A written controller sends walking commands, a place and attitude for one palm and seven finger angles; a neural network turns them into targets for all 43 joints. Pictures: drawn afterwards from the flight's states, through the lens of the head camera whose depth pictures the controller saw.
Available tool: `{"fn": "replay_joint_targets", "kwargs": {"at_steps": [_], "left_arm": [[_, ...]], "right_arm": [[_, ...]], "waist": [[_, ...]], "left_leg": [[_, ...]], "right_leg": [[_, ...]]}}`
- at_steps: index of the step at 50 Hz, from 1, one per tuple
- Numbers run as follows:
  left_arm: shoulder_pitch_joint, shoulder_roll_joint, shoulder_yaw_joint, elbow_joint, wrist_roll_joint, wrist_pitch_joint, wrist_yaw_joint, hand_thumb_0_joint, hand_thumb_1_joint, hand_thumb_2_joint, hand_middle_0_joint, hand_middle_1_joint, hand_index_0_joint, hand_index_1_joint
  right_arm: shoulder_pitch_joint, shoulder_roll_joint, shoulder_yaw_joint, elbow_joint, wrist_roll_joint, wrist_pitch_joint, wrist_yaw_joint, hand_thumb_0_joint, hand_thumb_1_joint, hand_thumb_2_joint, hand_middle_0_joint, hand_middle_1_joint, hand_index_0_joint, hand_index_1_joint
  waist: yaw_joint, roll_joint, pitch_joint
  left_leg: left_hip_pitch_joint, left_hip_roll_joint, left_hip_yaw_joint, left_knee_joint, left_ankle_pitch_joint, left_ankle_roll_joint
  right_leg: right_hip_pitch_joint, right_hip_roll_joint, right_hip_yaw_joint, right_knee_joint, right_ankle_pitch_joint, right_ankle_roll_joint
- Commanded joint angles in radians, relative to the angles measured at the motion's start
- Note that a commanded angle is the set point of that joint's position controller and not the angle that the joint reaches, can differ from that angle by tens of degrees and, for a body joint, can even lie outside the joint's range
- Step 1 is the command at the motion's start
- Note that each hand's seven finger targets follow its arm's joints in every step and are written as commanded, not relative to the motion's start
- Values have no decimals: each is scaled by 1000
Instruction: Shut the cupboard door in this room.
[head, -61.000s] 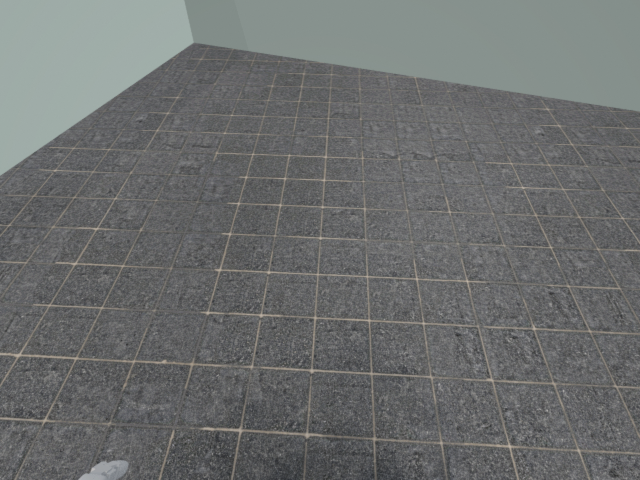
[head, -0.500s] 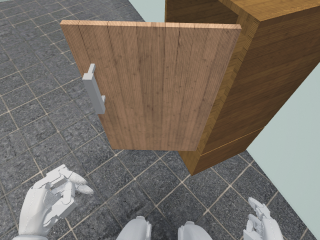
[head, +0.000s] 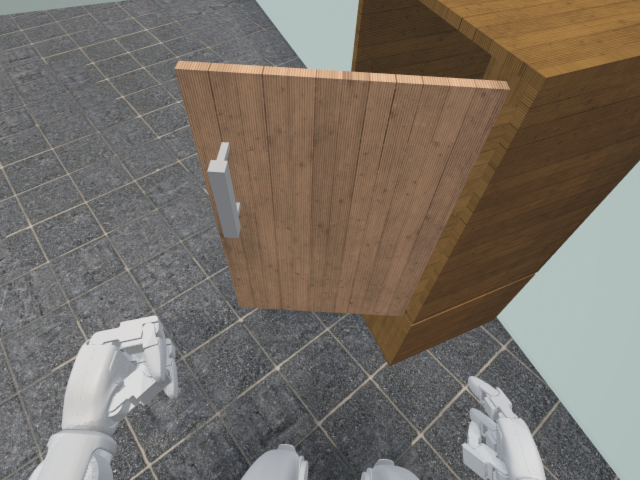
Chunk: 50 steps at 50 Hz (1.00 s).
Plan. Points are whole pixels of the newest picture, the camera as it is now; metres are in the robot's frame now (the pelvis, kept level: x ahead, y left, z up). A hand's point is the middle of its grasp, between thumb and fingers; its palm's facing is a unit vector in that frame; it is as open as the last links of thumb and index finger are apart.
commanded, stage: raise the hand and make a fist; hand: left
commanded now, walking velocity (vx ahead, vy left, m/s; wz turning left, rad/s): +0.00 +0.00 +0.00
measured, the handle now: (228, 191) +0.48 +0.18 +0.06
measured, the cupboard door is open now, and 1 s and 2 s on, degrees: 64 64 64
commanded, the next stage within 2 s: bring the fist close to the handle in 0.46 s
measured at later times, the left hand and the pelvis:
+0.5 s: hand (186, 362) +0.23 +0.17 +0.06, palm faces +0.04 -1.00 -0.03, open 3.1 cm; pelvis +0.01 -0.02 +0.00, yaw +0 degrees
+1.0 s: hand (211, 304) +0.30 +0.16 +0.06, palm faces +0.03 -1.00 -0.03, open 3.1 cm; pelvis +0.01 -0.03 +0.01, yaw +0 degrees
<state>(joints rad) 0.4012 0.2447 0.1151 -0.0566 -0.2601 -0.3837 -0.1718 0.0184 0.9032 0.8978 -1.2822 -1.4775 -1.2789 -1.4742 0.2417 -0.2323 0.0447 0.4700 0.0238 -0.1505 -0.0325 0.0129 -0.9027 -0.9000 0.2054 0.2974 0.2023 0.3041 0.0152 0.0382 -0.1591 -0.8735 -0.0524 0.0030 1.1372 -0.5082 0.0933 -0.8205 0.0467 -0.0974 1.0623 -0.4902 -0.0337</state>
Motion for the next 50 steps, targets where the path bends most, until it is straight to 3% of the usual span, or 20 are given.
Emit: {"fn": "replay_joint_targets", "kwargs": {"at_steps": [1, 5, 6, 11, 12, 15, 17, 20, 28, 30, 31, 33, 35, 38, 43, 45, 46, 49, 50], "left_arm": [[-81, 102, 60, -217, -7, -52, -9, 0, 900, 900, -1300, -1500, -1300, -1500], [-64, 110, 83, -166, -17, -33, -14, 0, 900, 900, -1300, -1500, -1300, -1500], [-58, 92, 69, -161, -18, -33, -18, 0, 900, 900, -1300, -1500, -1300, -1500], [-62, 108, 85, -191, -19, -47, -9, 0, 900, 900, -1300, -1500, -1300, -1500], [-65, 104, 81, -191, -21, -54, -8, 0, 900, 900, -1300, -1500, -1300, -1500], [-67, 109, 89, -170, -23, -65, -7, 0, 900, 900, -1300, -1500, -1300, -1500], [-81, 97, 72, -181, -20, -71, -12, 0, 900, 900, -1300, -1500, -1300, -1500], [-67, 125, 93, -191, -17, -68, -7, 0, 900, 900, -1300, -1500, -1300, -1500], [-77, 104, 78, -191, -21, -64, -9, 0, 900, 900, -1300, -1500, -1300, -1500], [-140, 127, 96, -162, -20, -63, -5, 0, 900, 900, -1300, -1500, -1300, -1500], [-170, 132, 104, -155, -15, -68, -5, 0, 900, 900, -1300, -1500, -1300, -1500], [-231, 104, 73, -128, -14, -69, -9, 0, 900, 900, -1300, -1500, -1300, -1500], [-289, 130, 93, -96, -19, -64, -14, 0, 900, 900, -1300, -1500, -1300, -1500], [-343, 122, 81, -69, -16, -46, -23, 0, 900, 900, -1300, -1500, -1300, -1500], [-422, 161, 129, 23, -14, -17, -20, 0, 900, 900, -1300, -1500, -1300, -1500], [-428, 159, 131, 25, -17, -17, -15, 0, 900, 900, -1300, -1500, -1300, -1500], [-425, 143, 123, 40, -18, -17, -12, 0, 900, 900, -1300, -1500, -1300, -1500], [-496, 128, 104, 105, -6, -20, -5, 0, 900, 900, -1300, -1500, -1300, -1500], [-533, 153, 122, 134, -1, -22, -2, 0, 900, 900, -1300, -1500, -1300, -1500]], "right_arm": [[-31, -156, -74, -141, 4, -49, -18, 0, -900, -900, 200, 300, 200, 300], [-26, -157, -74, -137, 3, -46, -18, 0, -900, -900, 200, 300, 200, 300], [-29, -156, -74, -140, 6, -45, -17, 0, -900, -900, 200, 300, 200, 300], [-25, -154, -77, -141, 2, -45, -13, 0, -900, -900, 200, 300, 200, 300], [-21, -152, -78, -138, 2, -45, -12, 0, -900, -900, 200, 300, 200, 300], [-20, -154, -80, -132, -1, -42, -13, 0, -900, -900, 200, 300, 200, 300], [-28, -154, -81, -133, 2, -42, -13, 0, -900, -900, 200, 300, 200, 300], [-21, -156, -81, -134, 2, -38, -14, 0, -900, -900, 200, 300, 200, 300], [-35, -145, -75, -142, 6, -31, -15, 0, -900, -900, 200, 300, 200, 300], [-30, -147, -72, -128, 3, -28, -19, 0, -900, -900, 200, 300, 200, 300], [-37, -148, -74, -122, 4, -28, -20, 0, -900, -900, 200, 300, 200, 300], [-37, -146, -71, -117, 5, -31, -21, 0, -900, -900, 200, 300, 200, 300], [-36, -151, -70, -105, 5, -32, -24, 0, -900, -900, 200, 300, 200, 300], [-38, -148, -70, -99, 12, -32, -26, 0, -900, -900, 200, 300, 200, 300], [-30, -148, -70, -82, 13, -19, -26, 0, -900, -900, 200, 300, 200, 300], [-29, -149, -69, -85, 12, -16, -24, 0, -900, -900, 200, 300, 200, 300], [-28, -144, -69, -84, 12, -14, -21, 0, -900, -900, 200, 300, 200, 300], [-21, -149, -71, -70, 10, -5, -17, 0, -900, -900, 200, 300, 200, 300], [-12, -155, -71, -62, 11, -2, -18, 0, -900, -900, 200, 300, 200, 300]], "waist": [[-18, 72, -169], [-12, 18, -153], [-13, 18, -148], [-3, 43, -186], [-9, 20, -191], [-13, -3, -173], [-17, 21, -180], [-11, 19, -195], [-17, 4, -183], [-31, -21, -160], [-29, -2, -167], [-41, -7, -161], [-42, -19, -167], [-38, 8, -202], [-27, -21, -227], [-14, 12, -248], [-14, -4, -250], [-33, -20, -211], [-39, -43, -194]], "left_leg": [[241, 73, -172, -270, 209, -123], [208, 65, -161, -272, 212, -119], [206, 64, -149, -269, 209, -117], [216, 58, -129, -251, 282, -116], [212, 57, -126, -243, 289, -113], [172, 53, -115, -225, 266, -103], [172, 53, -108, -220, 255, -101], [170, 50, -103, -217, 258, -93], [131, 42, -80, -199, 219, -72], [99, 41, -78, -180, 200, -67], [98, 42, -76, -176, 199, -68], [99, 41, -78, -175, 173, -66], [78, 39, -75, -164, 167, -62], [104, 38, -69, -175, 173, -61], [99, 41, -59, -181, 214, -61], [124, 39, -59, -191, 256, -62], [129, 39, -56, -194, 269, -62], [112, 40, -51, -194, 244, -62], [100, 43, -55, -192, 237, -61]], "right_leg": [[53, -3, 25, -117, 127, -15], [88, 0, 24, -130, 137, -16], [90, -2, 26, -134, 135, -15], [119, -5, 32, -126, 178, -17], [121, -5, 34, -127, 187, -15], [121, -3, 44, -126, 184, -16], [111, -8, 50, -126, 177, -13], [136, -7, 59, -129, 187, -14], [160, -15, 89, -152, 171, -6], [150, -15, 102, -154, 158, -3], [142, -18, 106, -152, 153, -4], [121, -19, 104, -155, 124, -1], [141, -22, 127, -168, 111, 0], [154, -26, 126, -174, 121, 2], [210, -32, 143, -181, 181, 8], [237, -30, 136, -171, 239, 2], [243, -32, 135, -172, 266, 6], [207, -33, 134, -178, 246, 11], [206, -31, 137, -179, 233, 9]]}}
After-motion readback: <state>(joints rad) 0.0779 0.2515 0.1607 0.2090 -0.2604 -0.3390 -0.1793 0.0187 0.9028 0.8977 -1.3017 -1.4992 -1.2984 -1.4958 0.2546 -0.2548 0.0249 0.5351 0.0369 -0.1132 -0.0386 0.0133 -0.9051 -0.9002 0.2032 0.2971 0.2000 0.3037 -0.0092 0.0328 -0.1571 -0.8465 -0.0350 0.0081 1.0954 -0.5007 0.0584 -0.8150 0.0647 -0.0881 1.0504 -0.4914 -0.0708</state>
